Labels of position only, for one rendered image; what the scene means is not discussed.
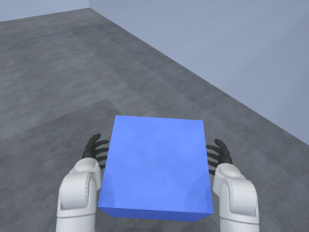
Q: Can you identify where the robot right forearm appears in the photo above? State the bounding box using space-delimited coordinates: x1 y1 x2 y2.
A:
212 163 260 232

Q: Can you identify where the robot left forearm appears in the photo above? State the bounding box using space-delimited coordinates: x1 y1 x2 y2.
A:
55 158 101 232

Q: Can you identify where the right robot hand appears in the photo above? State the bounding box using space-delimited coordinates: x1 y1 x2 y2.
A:
206 138 233 176

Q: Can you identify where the left robot hand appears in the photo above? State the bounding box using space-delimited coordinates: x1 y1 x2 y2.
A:
82 133 109 169

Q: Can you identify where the carton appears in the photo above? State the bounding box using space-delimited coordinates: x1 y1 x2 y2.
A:
98 115 214 222

